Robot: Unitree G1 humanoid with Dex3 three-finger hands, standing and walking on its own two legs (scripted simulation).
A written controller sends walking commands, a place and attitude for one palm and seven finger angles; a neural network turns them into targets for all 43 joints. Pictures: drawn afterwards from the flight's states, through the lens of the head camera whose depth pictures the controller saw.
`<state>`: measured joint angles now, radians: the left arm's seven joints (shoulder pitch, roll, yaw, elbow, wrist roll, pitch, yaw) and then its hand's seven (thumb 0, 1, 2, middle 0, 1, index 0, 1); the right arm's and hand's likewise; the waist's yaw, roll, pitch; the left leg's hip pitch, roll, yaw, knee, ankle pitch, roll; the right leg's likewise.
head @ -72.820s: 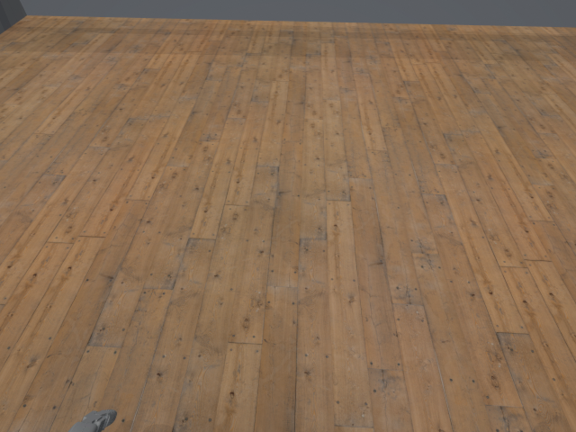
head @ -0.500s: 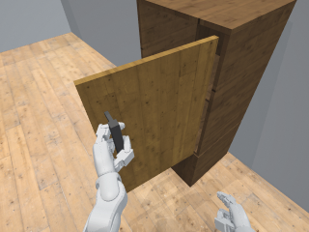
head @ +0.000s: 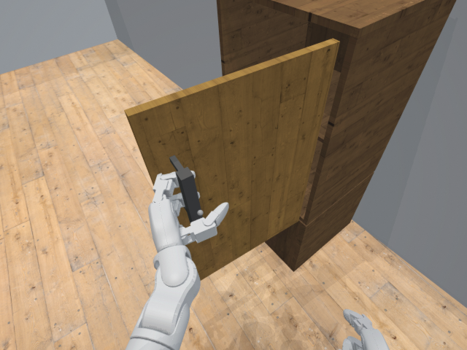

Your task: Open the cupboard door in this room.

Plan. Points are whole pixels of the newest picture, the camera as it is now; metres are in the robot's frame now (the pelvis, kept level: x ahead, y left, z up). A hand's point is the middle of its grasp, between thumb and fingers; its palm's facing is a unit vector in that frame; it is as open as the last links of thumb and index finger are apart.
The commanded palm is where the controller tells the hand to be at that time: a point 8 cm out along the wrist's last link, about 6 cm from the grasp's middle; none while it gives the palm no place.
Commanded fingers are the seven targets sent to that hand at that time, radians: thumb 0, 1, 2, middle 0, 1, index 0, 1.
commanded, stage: open thumb and fingers to let go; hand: left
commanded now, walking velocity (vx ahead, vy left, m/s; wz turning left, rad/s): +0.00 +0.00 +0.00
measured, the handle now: (186, 194) +0.36 +0.10 +0.09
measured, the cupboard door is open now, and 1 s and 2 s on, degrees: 84 85 85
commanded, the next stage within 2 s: slide the hand sideways off the handle in 0.44 s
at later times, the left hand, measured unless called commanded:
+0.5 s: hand (203, 212) +0.32 +0.07 +0.09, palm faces +0.28 -0.96 +0.00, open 14.8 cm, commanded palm +0.28 +0.11 +0.08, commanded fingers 0.00 -0.50 0.30 -0.15 -0.30 -0.15 -0.30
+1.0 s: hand (198, 233) +0.28 +0.07 +0.09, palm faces -0.15 -0.99 +0.00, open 16.2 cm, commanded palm +0.26 +0.13 +0.08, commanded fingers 0.00 -0.50 0.30 -0.15 -0.30 -0.15 -0.30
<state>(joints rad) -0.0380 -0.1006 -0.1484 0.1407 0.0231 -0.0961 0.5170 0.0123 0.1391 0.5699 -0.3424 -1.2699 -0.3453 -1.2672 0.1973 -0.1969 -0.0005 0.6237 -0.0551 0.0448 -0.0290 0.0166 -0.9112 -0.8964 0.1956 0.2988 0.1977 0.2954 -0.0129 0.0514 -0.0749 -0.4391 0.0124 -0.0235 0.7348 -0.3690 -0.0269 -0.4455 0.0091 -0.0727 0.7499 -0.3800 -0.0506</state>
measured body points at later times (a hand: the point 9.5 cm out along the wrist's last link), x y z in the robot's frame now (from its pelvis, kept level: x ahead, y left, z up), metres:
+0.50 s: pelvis -0.01 +0.03 -0.01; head +0.00 +0.02 +0.44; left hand +0.30 +0.12 +0.09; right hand +0.15 -0.18 -0.11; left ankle +0.01 +0.14 -0.71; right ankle +0.01 -0.08 -0.71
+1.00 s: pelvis -0.01 +0.03 +0.00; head +0.00 +0.02 +0.45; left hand +0.29 +0.12 +0.09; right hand +0.16 -0.19 -0.09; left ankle +0.01 +0.14 -0.71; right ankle +0.00 -0.08 -0.71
